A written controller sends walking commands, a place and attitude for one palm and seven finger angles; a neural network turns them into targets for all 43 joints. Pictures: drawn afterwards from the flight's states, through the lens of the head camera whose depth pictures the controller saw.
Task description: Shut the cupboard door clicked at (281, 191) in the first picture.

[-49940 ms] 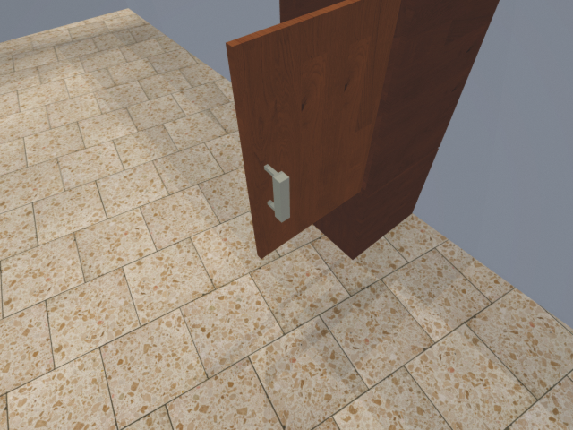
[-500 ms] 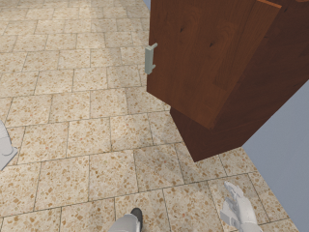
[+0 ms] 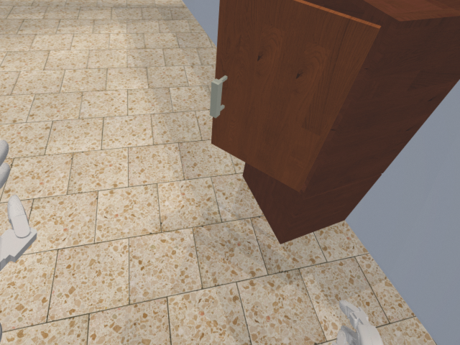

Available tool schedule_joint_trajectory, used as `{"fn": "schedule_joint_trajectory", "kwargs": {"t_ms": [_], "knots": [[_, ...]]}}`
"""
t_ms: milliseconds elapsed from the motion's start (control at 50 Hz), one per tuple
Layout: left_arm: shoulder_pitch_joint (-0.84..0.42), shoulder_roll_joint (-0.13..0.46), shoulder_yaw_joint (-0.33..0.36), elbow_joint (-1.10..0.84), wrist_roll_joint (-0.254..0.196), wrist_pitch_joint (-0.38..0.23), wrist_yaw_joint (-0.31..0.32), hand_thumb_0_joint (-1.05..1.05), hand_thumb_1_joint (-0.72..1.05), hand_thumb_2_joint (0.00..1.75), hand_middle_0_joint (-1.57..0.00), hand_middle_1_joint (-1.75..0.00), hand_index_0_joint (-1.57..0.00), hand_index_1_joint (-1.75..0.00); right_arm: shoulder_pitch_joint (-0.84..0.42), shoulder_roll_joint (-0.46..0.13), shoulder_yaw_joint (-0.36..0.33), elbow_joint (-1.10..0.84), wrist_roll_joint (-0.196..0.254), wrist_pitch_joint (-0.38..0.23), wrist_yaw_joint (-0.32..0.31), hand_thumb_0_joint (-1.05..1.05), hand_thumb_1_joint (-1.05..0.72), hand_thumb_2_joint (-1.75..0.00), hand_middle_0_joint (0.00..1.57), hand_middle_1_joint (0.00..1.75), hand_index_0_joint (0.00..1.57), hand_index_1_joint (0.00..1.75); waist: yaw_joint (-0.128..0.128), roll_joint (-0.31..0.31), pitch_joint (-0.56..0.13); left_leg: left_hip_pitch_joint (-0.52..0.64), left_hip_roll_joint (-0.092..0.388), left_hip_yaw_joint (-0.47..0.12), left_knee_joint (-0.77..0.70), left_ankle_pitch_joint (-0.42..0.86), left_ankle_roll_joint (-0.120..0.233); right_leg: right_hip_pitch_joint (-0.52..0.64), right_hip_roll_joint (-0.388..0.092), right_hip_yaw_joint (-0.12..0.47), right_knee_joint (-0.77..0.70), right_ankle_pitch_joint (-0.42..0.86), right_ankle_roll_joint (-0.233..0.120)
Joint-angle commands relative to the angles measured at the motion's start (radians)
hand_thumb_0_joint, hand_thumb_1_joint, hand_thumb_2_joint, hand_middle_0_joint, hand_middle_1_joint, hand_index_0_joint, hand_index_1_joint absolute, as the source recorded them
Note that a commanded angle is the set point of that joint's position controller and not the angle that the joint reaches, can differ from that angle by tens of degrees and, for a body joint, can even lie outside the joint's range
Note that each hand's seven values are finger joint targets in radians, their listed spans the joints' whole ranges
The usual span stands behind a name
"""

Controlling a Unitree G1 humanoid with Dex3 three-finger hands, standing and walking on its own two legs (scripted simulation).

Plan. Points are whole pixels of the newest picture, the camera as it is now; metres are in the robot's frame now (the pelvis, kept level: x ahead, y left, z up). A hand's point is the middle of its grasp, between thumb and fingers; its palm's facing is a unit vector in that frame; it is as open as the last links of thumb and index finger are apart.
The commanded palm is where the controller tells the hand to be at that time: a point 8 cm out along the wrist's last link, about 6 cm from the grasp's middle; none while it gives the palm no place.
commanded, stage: stop stepping back and stand still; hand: left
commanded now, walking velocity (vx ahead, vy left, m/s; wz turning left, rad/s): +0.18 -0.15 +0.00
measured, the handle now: (219, 96) +0.85 +0.07 -0.08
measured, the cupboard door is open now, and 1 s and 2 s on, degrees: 34 34 34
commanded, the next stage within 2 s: let the arm hang, fingers relaxed in 0.88 s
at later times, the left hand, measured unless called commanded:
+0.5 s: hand (28, 240) +0.21 +0.27 +0.14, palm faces +0.46 -0.82 -0.33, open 7.5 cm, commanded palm +0.14 +0.31 +0.18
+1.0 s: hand (13, 256) +0.19 +0.27 +0.15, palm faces +0.42 -0.82 -0.40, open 7.4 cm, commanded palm none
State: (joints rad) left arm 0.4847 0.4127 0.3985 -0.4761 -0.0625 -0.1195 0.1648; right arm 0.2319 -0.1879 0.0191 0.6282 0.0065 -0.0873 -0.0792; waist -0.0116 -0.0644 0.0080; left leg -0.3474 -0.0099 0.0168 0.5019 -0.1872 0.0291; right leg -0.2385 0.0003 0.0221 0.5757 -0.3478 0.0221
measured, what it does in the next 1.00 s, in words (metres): stands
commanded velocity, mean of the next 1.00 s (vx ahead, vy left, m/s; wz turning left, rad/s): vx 0.04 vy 0.01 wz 0.00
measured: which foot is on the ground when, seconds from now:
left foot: down 0.00-1.00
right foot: down 0.00-1.00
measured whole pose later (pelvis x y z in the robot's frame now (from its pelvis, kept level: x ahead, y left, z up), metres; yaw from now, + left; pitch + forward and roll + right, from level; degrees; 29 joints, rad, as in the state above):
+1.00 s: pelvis -0.02 +0.01 +0.00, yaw +0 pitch +0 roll -1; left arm 0.49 0.37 0.34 -0.41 -0.03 -0.16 0.15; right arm 0.23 -0.20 0.04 0.65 0.01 -0.08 -0.06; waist 0.01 0.00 -0.03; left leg -0.32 0.01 0.02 0.50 -0.18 0.02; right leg -0.14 0.01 -0.05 0.44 -0.30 0.00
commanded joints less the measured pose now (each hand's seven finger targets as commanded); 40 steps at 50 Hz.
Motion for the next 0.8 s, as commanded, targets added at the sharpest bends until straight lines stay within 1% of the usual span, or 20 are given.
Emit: {"fn": "schedule_joint_trajectory", "kwargs": {"t_ms": [0,20,40,60,100,120,160,180,200,260,300,340,360,420,440,480,540,600,640,780], "knots": [[0.046,0.222,0.167,-0.432,0.006,-0.124,0.020,0.00,0.90,0.90,-0.20,-0.30,-0.20,-0.30,-0.090,-0.138,-0.052,-0.170,-0.009,-0.095,0.013,0.00,-0.90,-0.90,0.20,0.30,0.20,0.30,0.015,0.310,-0.233,0.143,0.206,-0.228,-0.249,-0.078,0.015,0.048,0.038,-0.035,-0.016,0.001,-0.008],[0.093,0.219,0.182,-0.409,0.005,-0.121,0.022,0.00,0.90,0.90,-0.20,-0.30,-0.20,-0.30,-0.091,-0.134,-0.046,-0.170,-0.010,-0.090,0.015,0.00,-0.90,-0.90,0.20,0.30,0.20,0.30,0.011,0.335,-0.212,0.074,0.186,-0.194,-0.257,-0.185,0.006,0.096,0.038,-0.047,-0.070,0.035,-0.013],[0.183,0.254,0.225,-0.350,0.000,-0.115,0.020,0.00,0.90,0.90,-0.20,-0.30,-0.20,-0.30,-0.082,-0.131,-0.043,-0.169,-0.010,-0.084,0.017,0.00,-0.90,-0.90,0.20,0.30,0.20,0.30,0.011,0.303,-0.219,0.034,0.161,-0.157,-0.254,-0.255,-0.009,0.145,0.037,-0.058,-0.130,0.045,-0.024],[0.200,0.219,0.205,-0.319,-0.005,-0.109,0.019,0.00,0.90,0.90,-0.20,-0.30,-0.20,-0.30,-0.087,-0.121,-0.036,-0.171,-0.011,-0.067,0.017,0.00,-0.90,-0.90,0.20,0.30,0.20,0.30,0.001,0.284,-0.189,-0.024,0.137,-0.127,-0.242,-0.295,-0.020,0.171,0.028,-0.057,-0.157,0.038,-0.036],[0.175,0.222,0.223,-0.223,-0.010,-0.096,0.020,0.00,0.90,0.90,-0.20,-0.30,-0.20,-0.30,-0.091,-0.130,-0.038,-0.165,-0.017,-0.029,0.013,0.00,-0.90,-0.90,0.20,0.30,0.20,0.30,-0.007,0.234,-0.136,-0.093,0.112,-0.093,-0.189,-0.362,-0.029,0.156,-0.008,-0.016,-0.192,-0.035,-0.070],[0.135,0.216,0.219,-0.182,-0.009,-0.089,0.021,0.00,0.90,0.90,-0.20,-0.30,-0.20,-0.30,-0.088,-0.134,-0.041,-0.159,-0.022,-0.012,0.009,0.00,-0.90,-0.90,0.20,0.30,0.20,0.30,-0.013,0.192,-0.102,-0.084,0.095,-0.076,-0.127,-0.336,-0.030,0.096,-0.044,0.037,-0.233,-0.077,-0.095],[0.133,0.187,0.183,-0.122,-0.016,-0.063,0.022,0.00,0.90,0.90,-0.20,-0.30,-0.20,-0.30,-0.068,-0.129,-0.052,-0.148,-0.010,0.011,0.013,0.00,-0.90,-0.90,0.20,0.30,0.20,0.30,-0.014,-0.037,-0.084,-0.072,0.060,-0.028,0.104,-0.187,-0.033,0.014,-0.187,0.248,-0.353,-0.208,-0.155],[0.111,0.180,0.166,-0.104,-0.015,-0.055,0.027,0.00,0.90,0.90,-0.20,-0.30,-0.20,-0.30,-0.076,-0.130,-0.048,-0.144,-0.004,0.019,0.014,0.00,-0.90,-0.90,0.20,0.30,0.20,0.30,-0.007,-0.087,-0.052,-0.105,0.053,-0.019,0.183,-0.150,-0.033,-0.001,-0.239,0.303,-0.379,-0.173,-0.176],[0.091,0.167,0.142,-0.082,-0.011,-0.053,0.030,0.00,0.90,0.90,-0.20,-0.30,-0.20,-0.30,-0.076,-0.131,-0.046,-0.139,0.000,0.020,0.015,0.00,-0.90,-0.90,0.20,0.30,0.20,0.30,-0.007,-0.107,-0.032,-0.129,0.048,-0.022,0.226,-0.137,-0.031,0.011,-0.256,0.304,-0.368,-0.086,-0.185],[-0.034,0.139,0.073,-0.027,0.009,-0.056,0.027,0.00,0.90,0.90,-0.20,-0.30,-0.20,-0.30,-0.087,-0.139,-0.040,-0.120,0.003,0.009,0.010,0.00,-0.90,-0.90,0.20,0.30,0.20,0.30,-0.011,-0.062,0.013,-0.054,0.060,-0.026,0.114,-0.105,-0.018,-0.013,-0.222,0.179,-0.276,0.153,-0.141],[-0.118,0.137,0.038,-0.044,0.021,-0.063,0.024,0.00,0.90,0.90,-0.20,-0.30,-0.20,-0.30,-0.093,-0.147,-0.043,-0.116,0.005,-0.003,0.001,0.00,-0.90,-0.90,0.20,0.30,0.20,0.30,-0.009,-0.008,0.021,0.073,0.061,-0.025,0.002,0.008,-0.001,-0.058,-0.144,0.083,-0.223,0.206,-0.078],[-0.224,0.174,0.040,-0.136,0.030,-0.076,0.024,0.00,0.90,0.90,-0.20,-0.30,-0.20,-0.30,-0.116,-0.159,-0.052,-0.122,0.011,-0.020,-0.013,0.00,-0.90,-0.90,0.20,0.30,0.20,0.30,-0.001,0.045,0.003,0.140,0.094,-0.046,-0.014,0.089,0.011,-0.066,-0.100,0.052,-0.200,0.235,-0.037],[-0.228,0.175,0.041,-0.158,0.031,-0.086,0.022,0.00,0.90,0.90,-0.20,-0.30,-0.20,-0.30,-0.116,-0.160,-0.056,-0.130,0.014,-0.029,-0.016,0.00,-0.90,-0.90,0.20,0.30,0.20,0.30,0.003,0.049,0.002,0.149,0.099,-0.052,-0.008,0.106,0.014,-0.059,-0.090,0.047,-0.196,0.232,-0.027],[-0.206,0.201,0.085,-0.258,0.034,-0.108,0.021,0.00,0.90,0.90,-0.20,-0.30,-0.20,-0.30,-0.114,-0.145,-0.040,-0.143,0.007,-0.042,-0.012,0.00,-0.90,-0.90,0.20,0.30,0.20,0.30,0.009,0.195,-0.031,0.105,0.111,-0.102,-0.081,0.158,0.023,0.025,-0.039,-0.011,-0.132,0.235,-0.021],[-0.191,0.240,0.126,-0.295,0.035,-0.118,0.025,0.00,0.90,0.90,-0.20,-0.30,-0.20,-0.30,-0.115,-0.149,-0.044,-0.144,0.007,-0.051,-0.011,0.00,-0.90,-0.90,0.20,0.30,0.20,0.30,0.013,0.210,-0.055,0.099,0.116,-0.114,-0.090,0.158,0.020,0.052,-0.035,-0.015,-0.126,0.229,-0.021],[-0.091,0.216,0.138,-0.301,0.026,-0.129,0.026,0.00,0.90,0.90,-0.20,-0.30,-0.20,-0.30,-0.106,-0.137,-0.043,-0.157,0.006,-0.057,-0.005,0.00,-0.90,-0.90,0.20,0.30,0.20,0.30,0.016,0.230,-0.101,0.103,0.116,-0.112,-0.092,0.186,0.015,0.096,-0.029,-0.017,-0.123,0.247,-0.025],[0.097,0.213,0.190,-0.248,0.009,-0.129,0.023,0.00,0.90,0.90,-0.20,-0.30,-0.20,-0.30,-0.083,-0.133,-0.051,-0.164,0.007,-0.051,0.009,0.00,-0.90,-0.90,0.20,0.30,0.20,0.30,0.016,0.207,-0.185,0.123,0.106,-0.086,-0.066,0.244,-0.005,0.147,-0.036,-0.015,-0.132,0.309,-0.034],[0.150,0.182,0.184,-0.209,-0.006,-0.122,0.016,0.00,0.90,0.90,-0.20,-0.30,-0.20,-0.30,-0.073,-0.133,-0.051,-0.170,0.011,-0.027,0.014,0.00,-0.90,-0.90,0.20,0.30,0.20,0.30,0.007,0.185,-0.193,0.117,0.113,-0.067,-0.054,0.279,-0.015,0.143,-0.036,-0.013,-0.134,0.352,-0.033],[0.179,0.171,0.179,-0.148,-0.012,-0.106,0.011,0.00,0.90,0.90,-0.20,-0.30,-0.20,-0.30,-0.069,-0.135,-0.051,-0.165,0.013,-0.021,0.014,0.00,-0.90,-0.90,0.20,0.30,0.20,0.30,0.006,0.133,-0.184,0.126,0.121,-0.066,-0.060,0.274,-0.017,0.124,-0.033,-0.020,-0.145,0.357,-0.029],[0.026,0.157,0.104,-0.163,0.001,-0.085,0.007,0.00,0.90,0.90,-0.20,-0.30,-0.20,-0.30,-0.090,-0.137,-0.041,-0.164,0.013,-0.018,-0.005,0.00,-0.90,-0.90,0.20,0.30,0.20,0.30,0.004,0.105,-0.139,0.133,0.125,-0.064,-0.098,0.168,-0.006,0.079,-0.032,-0.013,-0.169,0.298,-0.015]]}}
